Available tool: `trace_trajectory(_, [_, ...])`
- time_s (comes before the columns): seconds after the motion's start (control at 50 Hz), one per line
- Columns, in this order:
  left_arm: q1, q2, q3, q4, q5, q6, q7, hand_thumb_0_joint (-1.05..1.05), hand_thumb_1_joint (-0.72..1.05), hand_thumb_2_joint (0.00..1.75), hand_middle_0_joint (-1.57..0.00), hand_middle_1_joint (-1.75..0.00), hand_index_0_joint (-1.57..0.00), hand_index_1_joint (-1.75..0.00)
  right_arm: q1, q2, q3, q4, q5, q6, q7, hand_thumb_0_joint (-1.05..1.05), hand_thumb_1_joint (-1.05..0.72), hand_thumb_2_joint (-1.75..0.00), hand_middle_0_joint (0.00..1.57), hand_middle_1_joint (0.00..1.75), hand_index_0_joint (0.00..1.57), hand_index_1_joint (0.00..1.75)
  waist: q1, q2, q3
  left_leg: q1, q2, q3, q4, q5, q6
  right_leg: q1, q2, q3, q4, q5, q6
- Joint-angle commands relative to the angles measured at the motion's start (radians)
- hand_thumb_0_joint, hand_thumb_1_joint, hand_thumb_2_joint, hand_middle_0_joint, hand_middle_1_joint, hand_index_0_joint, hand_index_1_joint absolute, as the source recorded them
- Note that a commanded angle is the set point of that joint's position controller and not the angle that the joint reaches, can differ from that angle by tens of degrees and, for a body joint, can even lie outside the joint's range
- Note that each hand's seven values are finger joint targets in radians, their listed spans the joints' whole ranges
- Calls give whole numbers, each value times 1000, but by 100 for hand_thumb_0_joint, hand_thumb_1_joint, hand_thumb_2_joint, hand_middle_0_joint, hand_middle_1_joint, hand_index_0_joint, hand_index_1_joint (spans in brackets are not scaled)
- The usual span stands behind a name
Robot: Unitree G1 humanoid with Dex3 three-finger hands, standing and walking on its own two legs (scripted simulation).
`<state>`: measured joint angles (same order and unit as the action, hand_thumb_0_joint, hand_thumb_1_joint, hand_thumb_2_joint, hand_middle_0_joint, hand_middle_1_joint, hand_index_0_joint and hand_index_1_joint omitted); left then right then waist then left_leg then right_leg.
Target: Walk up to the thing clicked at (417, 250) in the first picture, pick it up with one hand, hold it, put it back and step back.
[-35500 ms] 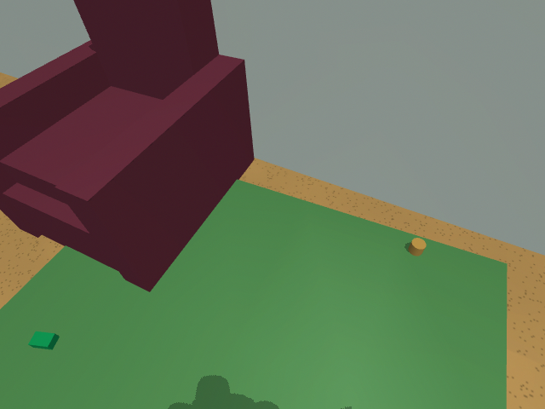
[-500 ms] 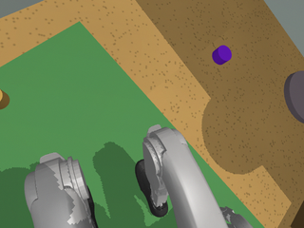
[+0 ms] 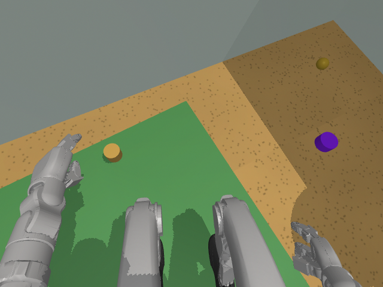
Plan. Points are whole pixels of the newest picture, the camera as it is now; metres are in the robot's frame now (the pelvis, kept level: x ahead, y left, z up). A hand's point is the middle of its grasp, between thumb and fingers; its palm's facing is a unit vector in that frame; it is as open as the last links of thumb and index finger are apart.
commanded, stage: home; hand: left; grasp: from above
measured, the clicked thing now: (113, 153) +0.53 +0.27 -0.46
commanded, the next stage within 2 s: none
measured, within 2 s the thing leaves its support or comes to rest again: neither
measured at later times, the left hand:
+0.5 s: hand (54, 212) +0.26 +0.21 +0.09, palm faces +0.11 -0.96 -0.25, open 7.4 cm
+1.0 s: hand (10, 254) +0.22 +0.20 +0.18, palm faces +0.15 -0.97 -0.19, open 7.4 cm
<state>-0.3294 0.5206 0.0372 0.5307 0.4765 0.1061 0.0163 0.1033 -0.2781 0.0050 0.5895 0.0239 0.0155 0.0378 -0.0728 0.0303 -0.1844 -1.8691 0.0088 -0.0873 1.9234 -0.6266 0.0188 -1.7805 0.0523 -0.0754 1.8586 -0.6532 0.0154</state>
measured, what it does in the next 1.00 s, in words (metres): rises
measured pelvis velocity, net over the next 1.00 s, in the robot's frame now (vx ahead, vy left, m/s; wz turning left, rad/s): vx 0.09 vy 0.00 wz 0.11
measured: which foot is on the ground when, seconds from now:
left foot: down 0.00-1.00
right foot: down 0.00-1.00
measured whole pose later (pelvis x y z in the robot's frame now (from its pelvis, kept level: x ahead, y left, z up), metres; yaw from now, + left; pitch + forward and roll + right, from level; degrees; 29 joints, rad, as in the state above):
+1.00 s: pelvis +0.09 +0.00 +0.23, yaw +7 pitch +10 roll -3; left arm 0.51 0.23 0.02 -0.11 -0.06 0.45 0.02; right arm 0.27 -0.22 0.05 0.51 0.01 -0.21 -0.18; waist -0.04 0.05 -0.16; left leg -0.69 0.00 -0.07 1.00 -0.48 0.01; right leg -0.61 0.03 -0.04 0.92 -0.49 0.00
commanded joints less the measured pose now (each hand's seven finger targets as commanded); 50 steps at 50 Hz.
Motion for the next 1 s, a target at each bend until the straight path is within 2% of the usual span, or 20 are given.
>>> trace_trajectory(0.0, [-107, 131, 78, -275, -108, 12, 48, 0, 90, 90, -20, -30, -20, -30, 67, -158, -58, -98, 12, -62, -44, 0, -90, -90, 20, 30, 20, 30, -11, 163, -505, 603, 17, -60, -430, -25, 7, 310, 3, -4, -304, 101, -43])
trace_trajectory(0.02, [-101, 104, 62, -316, -134, 21, 46, 0, 90, 90, -20, -30, -20, -30, 57, -161, -59, -102, 14, -71, -53, 0, -90, -90, 20, 30, 20, 30, -18, 171, -494, 634, 17, -74, -463, -41, 6, 319, 2, -3, -323, 95, -42])
trace_trajectory(0.06, [-18, 75, 67, -316, -187, 48, 51, 0, 90, 91, -20, -30, -20, -30, 40, -151, -53, -112, 20, -86, -67, 0, -90, -90, 20, 30, 20, 30, -14, 155, -458, 674, 15, -68, -501, -34, 5, 367, 1, 5, -370, 97, -41])
trace_trajectory(0.14, [102, 40, 78, -408, -292, 90, 66, 0, 90, 90, -20, -30, -20, -30, 24, -123, -40, -143, 24, -108, -89, 0, -90, -90, 20, 30, 20, 30, -10, 122, -438, 751, 6, -39, -579, -4, 10, 514, 0, 24, -495, 99, -41])
trace_trajectory(0.16, [120, 19, 69, -409, -317, 102, 67, 0, 90, 90, -20, -30, -20, -30, 23, -116, -37, -142, 24, -115, -95, 0, -90, -90, 20, 30, 20, 30, -22, 110, -420, 761, 4, -23, -589, 20, 12, 547, -1, 31, -525, 112, -41])
trace_trajectory(0.18, [146, 21, 82, -433, -340, 111, 72, 0, 90, 90, -20, -30, -20, -30, 24, -112, -34, -147, 25, -122, -102, 0, -90, -90, 20, 30, 20, 30, -15, 94, -420, 783, 1, -15, -606, 26, 12, 584, -1, 35, -557, 111, -40])
trace_trajectory(0.22, [215, -14, 74, -452, -378, 133, 76, 0, 90, 90, -20, -30, -20, -30, 37, -101, -28, -148, 26, -134, -115, 0, -90, -90, 20, 30, 20, 30, -18, 92, -392, 827, -1, -1, -644, 81, 12, 653, -3, 42, -613, 149, -41])
trace_trajectory(0.26, [262, -20, 93, -483, -412, 155, 83, 0, 90, 90, -20, -30, -20, -30, 48, -93, -21, -150, 25, -146, -130, 0, -90, -90, 20, 30, 20, 30, -10, 88, -383, 889, -1, 1, -685, 126, 11, 725, -4, 44, -662, 186, -40])
trace_trajectory(0.3, [314, -64, 77, -507, -438, 177, 84, 0, 90, 90, -20, -30, -20, -30, 64, -80, -12, -149, 26, -157, -146, 0, -90, -90, 20, 30, 20, 30, -18, 76, -347, 934, -1, 11, -730, 170, 11, 791, -7, 48, -721, 221, -39])
trace_trajectory(0.34, [366, -84, 94, -535, -471, 191, 85, 0, 90, 90, -20, -30, -20, -30, 72, -72, -5, -147, 22, -171, -164, 0, -90, -90, 20, 30, 20, 30, -10, 82, -323, 980, -1, 9, -774, 200, 9, 851, -8, 46, -763, 246, -38])
trace_trajectory(0.46, [553, -147, 86, -626, -528, 239, 75, 0, 90, 90, -20, -30, -20, -30, 117, -59, 8, -172, 16, -201, -203, 0, -90, -90, 20, 30, 20, 30, 2, 72, -242, 1139, -1, 12, -910, 313, 0, 1004, -7, 32, -896, 342, -34])
trace_trajectory(0.54, [668, -181, 72, -710, -548, 264, 65, 0, 90, 90, -20, -30, -20, -30, 143, -48, 5, -193, 10, -218, -221, 0, -90, -90, 20, 30, 20, 30, 7, 61, -191, 1208, -7, 27, -980, 380, -2, 1101, -5, 28, -980, 399, -32])
trace_trajectory(0.6, [762, -188, 62, -773, -541, 278, 60, 0, 90, 90, -20, -30, -20, -30, 149, -47, 1, -214, 5, -228, -227, 0, -90, -90, 20, 30, 20, 30, 18, 54, -175, 1263, -6, 29, -1015, 457, -5, 1154, -1, 19, -1006, 455, -34])
trace_trajectory(0.64, [795, -200, 48, -800, -537, 286, 54, 0, 90, 90, -20, -30, -20, -30, 146, -47, -1, -226, 1, -234, -230, 0, -90, -90, 20, 30, 20, 30, 18, 56, -126, 1276, -6, 26, -1042, 445, -4, 1154, 1, 13, -1028, 444, -33])
trace_trajectory(0.74, [840, -204, 44, -840, -535, 296, 34, 0, 90, 90, -20, -30, -20, -30, 138, -53, -8, -241, -4, -254, -232, 0, -90, -90, 20, 30, 20, 30, 23, 17, -48, 1285, -7, 22, -1090, 377, 1, 1167, 1, 6, -1076, 379, -28])
trace_trajectory(0.8, [823, -199, 42, -851, -530, 297, 23, 0, 90, 90, -20, -30, -20, -30, 134, -59, -9, -241, -8, -269, -234, 0, -90, -90, 20, 30, 20, 30, 18, 0, -32, 1298, -10, 28, -1089, 377, 5, 1166, -3, 8, -1083, 378, -25])
trace_trajectory(0.82, [818, -206, 31, -842, -529, 296, 19, 0, 90, 90, -20, -30, -20, -30, 136, -63, -12, -238, -10, -272, -233, 0, -90, -90, 20, 30, 20, 30, 11, 7, -34, 1299, -11, 28, -1089, 376, 4, 1162, -5, 11, -1083, 378, -25])
trace_trajectory(0.84, [807, -203, 38, -838, -529, 296, 16, 0, 90, 90, -20, -30, -20, -30, 136, -62, -12, -236, -12, -275, -232, 0, -90, -90, 20, 30, 20, 30, 9, 20, -30, 1301, -10, 28, -1089, 375, 3, 1157, -5, 12, -1083, 377, -26])
trace_trajectory(0.92, [812, -197, 46, -839, -524, 291, 11, 0, 90, 90, -20, -30, -20, -30, 131, -66, -15, -229, -15, -288, -230, 0, -90, -90, 20, 30, 20, 30, 25, 16, -52, 1314, -13, 28, -1084, 394, 2, 1178, -9, 15, -1075, 393, -24])
trace_trajectory(0.98, [801, -193, 48, -843, -521, 287, 9, 0, 90, 90, -20, -30, -20, -30, 126, -67, -14, -226, -18, -294, -228, 0, -90, -90, 20, 30, 20, 30, 24, 34, -47, 1323, -10, 24, -1093, 385, -2, 1175, -8, 12, -1069, 383, -25])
